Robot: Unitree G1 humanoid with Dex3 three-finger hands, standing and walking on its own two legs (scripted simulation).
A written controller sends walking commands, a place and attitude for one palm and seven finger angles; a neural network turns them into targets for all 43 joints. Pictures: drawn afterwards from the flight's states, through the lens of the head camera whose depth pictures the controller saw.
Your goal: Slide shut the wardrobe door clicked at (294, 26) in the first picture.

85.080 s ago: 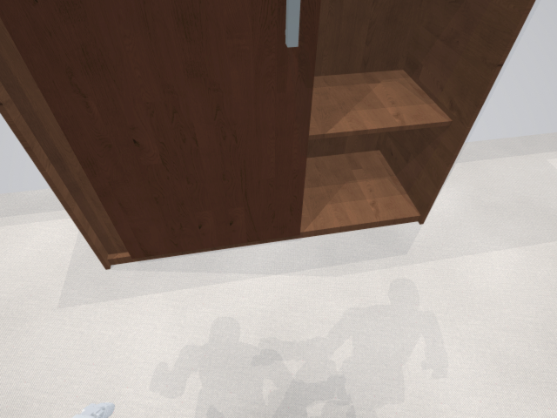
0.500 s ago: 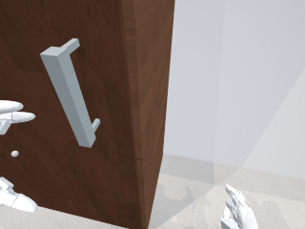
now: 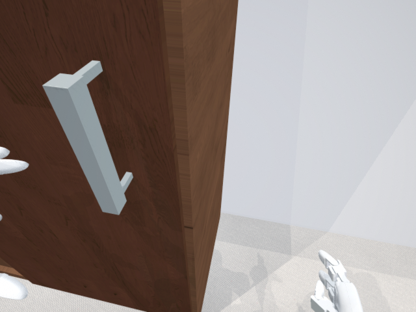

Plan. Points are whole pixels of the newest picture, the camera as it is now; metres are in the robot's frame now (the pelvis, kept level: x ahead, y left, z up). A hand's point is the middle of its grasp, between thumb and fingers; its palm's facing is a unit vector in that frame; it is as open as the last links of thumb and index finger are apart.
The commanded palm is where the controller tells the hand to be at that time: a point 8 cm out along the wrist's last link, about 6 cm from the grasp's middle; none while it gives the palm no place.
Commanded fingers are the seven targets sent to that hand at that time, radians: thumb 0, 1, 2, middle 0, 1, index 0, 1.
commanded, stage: slip the hand off the handle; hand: left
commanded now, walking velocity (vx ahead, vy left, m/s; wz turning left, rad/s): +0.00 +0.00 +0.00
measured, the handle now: (104, 145) +0.24 +0.20 +0.25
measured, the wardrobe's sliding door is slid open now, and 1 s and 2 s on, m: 0.00 0.00 0.00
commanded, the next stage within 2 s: draw the hand back to the body in 0.38 s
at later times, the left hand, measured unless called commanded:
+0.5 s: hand out of the picture +0.12 +0.29 +0.23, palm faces +0.25 -0.94 -0.21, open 14.7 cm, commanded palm +0.05 +0.34 +0.23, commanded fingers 0.00 -0.55 0.20 -0.25 -1.15 -0.25 -1.15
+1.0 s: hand (39, 226) +0.15 +0.26 +0.18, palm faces +0.15 -0.97 -0.17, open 14.6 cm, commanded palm +0.09 +0.31 +0.21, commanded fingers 0.00 -0.33 0.31 -0.24 -1.02 -0.24 -1.02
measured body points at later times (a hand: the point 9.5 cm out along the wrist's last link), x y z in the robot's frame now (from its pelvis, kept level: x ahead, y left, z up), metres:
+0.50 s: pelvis -0.01 +0.01 +0.00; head -0.03 +0.02 +0.45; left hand +0.10 +0.34 +0.24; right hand +0.21 -0.17 -0.04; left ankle -0.05 +0.12 -0.73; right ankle +0.01 -0.13 -0.73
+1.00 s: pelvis +0.00 -0.02 +0.01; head -0.04 -0.05 +0.46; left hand +0.14 +0.31 +0.19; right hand +0.21 -0.24 -0.04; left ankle -0.05 +0.12 -0.73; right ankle +0.00 -0.13 -0.73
